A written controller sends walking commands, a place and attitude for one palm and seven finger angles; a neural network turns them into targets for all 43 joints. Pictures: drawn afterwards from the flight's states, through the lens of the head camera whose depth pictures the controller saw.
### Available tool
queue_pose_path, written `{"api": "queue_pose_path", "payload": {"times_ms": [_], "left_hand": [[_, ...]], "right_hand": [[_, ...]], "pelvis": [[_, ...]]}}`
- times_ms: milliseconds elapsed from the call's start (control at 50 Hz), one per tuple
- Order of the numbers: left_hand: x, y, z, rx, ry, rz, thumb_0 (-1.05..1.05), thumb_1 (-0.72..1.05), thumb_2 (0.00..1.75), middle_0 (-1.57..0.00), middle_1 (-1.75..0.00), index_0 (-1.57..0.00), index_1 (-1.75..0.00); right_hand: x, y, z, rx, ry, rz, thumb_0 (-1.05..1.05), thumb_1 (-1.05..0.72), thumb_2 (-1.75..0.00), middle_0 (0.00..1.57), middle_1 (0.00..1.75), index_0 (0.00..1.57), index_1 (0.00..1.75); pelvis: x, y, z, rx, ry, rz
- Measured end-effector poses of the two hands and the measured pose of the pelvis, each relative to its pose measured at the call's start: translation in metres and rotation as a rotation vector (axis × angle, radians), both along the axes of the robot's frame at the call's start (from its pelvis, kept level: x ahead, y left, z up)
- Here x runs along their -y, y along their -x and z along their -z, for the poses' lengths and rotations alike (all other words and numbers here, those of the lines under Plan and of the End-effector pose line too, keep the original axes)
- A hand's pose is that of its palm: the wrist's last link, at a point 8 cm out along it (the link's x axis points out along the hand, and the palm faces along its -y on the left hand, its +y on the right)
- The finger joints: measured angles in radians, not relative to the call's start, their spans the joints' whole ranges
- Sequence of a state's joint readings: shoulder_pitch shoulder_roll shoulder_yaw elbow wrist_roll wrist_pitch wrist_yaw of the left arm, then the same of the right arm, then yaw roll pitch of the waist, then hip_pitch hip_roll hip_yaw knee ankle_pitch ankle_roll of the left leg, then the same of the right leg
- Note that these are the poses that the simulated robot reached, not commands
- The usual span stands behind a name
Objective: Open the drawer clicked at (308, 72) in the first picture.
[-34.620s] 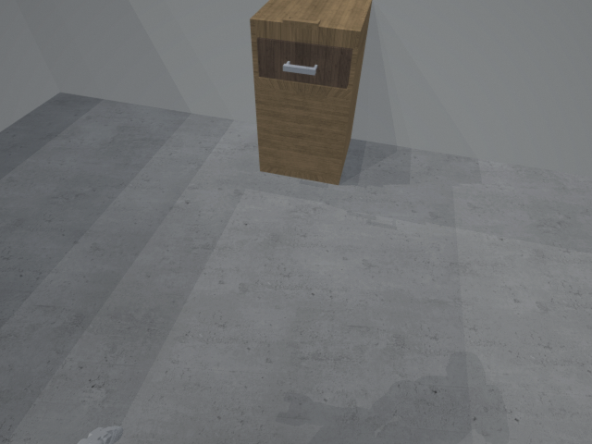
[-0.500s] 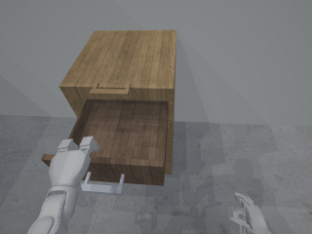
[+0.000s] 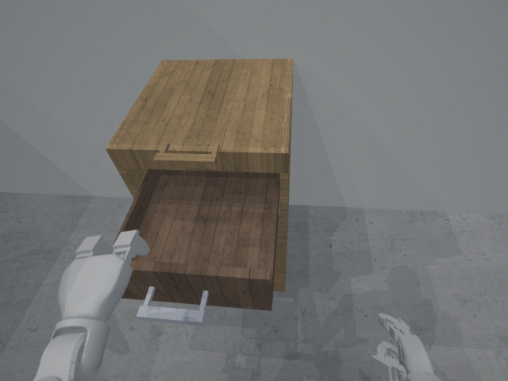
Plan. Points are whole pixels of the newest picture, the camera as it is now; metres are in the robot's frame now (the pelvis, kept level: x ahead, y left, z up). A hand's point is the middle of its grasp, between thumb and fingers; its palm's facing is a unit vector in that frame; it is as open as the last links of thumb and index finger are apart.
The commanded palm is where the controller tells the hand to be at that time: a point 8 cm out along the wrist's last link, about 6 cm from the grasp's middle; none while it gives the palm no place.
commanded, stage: draw the hand back to the body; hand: left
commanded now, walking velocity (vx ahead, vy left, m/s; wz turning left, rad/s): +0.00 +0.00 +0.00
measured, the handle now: (174, 304) +0.27 +0.22 -0.14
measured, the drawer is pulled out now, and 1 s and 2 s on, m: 0.27 0.27 0.27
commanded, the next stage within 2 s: step back with the hand held close in 1.20 s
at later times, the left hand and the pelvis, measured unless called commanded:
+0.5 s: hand (101, 276) +0.21 +0.22 +0.14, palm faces +0.35 -0.87 -0.35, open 12.9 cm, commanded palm +0.15 +0.26 +0.15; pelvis +0.01 -0.01 +0.02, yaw +3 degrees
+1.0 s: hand (51, 288) +0.17 +0.23 +0.18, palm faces +0.44 -0.80 -0.41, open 8.7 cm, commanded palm +0.12 +0.27 +0.19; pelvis +0.00 -0.01 +0.02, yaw +3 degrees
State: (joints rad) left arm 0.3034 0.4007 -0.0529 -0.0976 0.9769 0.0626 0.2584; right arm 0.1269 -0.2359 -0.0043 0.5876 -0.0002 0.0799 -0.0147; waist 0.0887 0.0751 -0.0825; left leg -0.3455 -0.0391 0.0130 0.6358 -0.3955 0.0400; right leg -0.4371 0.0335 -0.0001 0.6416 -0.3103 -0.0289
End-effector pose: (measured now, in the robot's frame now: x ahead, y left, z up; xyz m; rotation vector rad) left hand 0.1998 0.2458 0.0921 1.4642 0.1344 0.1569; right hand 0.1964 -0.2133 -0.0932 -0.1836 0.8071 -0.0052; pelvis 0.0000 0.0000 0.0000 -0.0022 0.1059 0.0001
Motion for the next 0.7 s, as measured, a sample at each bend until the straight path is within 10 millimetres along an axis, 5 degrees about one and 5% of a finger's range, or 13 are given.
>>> {"api": "queue_pose_path", "payload": {"times_ms": [220,300,400,540,700], "left_hand": [[-0.01,0.023,-0.026,0.012,-0.019,0.016,0.0,-0.49,0.3,-0.32,-1.2,-0.32,-1.2],[-0.016,0.029,-0.024,0.145,0.662,-0.133,-0.01,-0.47,0.31,-0.32,-1.19,-0.31,-1.18],[-0.009,0.032,-0.035,0.295,1.004,-0.132,-0.01,-0.39,0.34,-0.31,-1.13,-0.3,-1.13],[-0.014,0.035,-0.067,0.398,1.023,-0.057,-0.01,-0.19,0.43,-0.29,-1.0,-0.28,-1.0],[-0.017,0.05,-0.078,0.395,0.988,-0.061,-0.01,0.08,0.54,-0.27,-0.83,-0.26,-0.83]], "right_hand": [[-0.008,-0.014,-0.013,0.042,0.004,-0.05,0.01,-0.9,-0.89,0.2,0.3,0.2,0.3],[-0.012,-0.013,-0.024,0.132,-0.011,-0.016,0.01,-0.9,-0.89,0.2,0.3,0.2,0.3],[-0.016,-0.004,-0.038,0.196,0.016,-0.021,0.01,-0.9,-0.89,0.2,0.3,0.2,0.3],[-0.01,0.002,-0.038,0.196,0.02,-0.026,0.01,-0.9,-0.89,0.2,0.3,0.21,0.3],[0.001,0.006,-0.035,0.176,0.019,-0.003,0.01,-0.9,-0.89,0.2,0.3,0.21,0.3]], "pelvis": [[0.001,0.0,-0.004,0.033,0.006,-0.009],[0.001,-0.001,-0.008,0.095,0.009,-0.027],[0.004,-0.01,-0.012,0.133,0.005,-0.044],[0.007,-0.012,-0.016,0.149,0.007,-0.047],[0.008,-0.007,-0.018,0.135,0.006,-0.043]]}}
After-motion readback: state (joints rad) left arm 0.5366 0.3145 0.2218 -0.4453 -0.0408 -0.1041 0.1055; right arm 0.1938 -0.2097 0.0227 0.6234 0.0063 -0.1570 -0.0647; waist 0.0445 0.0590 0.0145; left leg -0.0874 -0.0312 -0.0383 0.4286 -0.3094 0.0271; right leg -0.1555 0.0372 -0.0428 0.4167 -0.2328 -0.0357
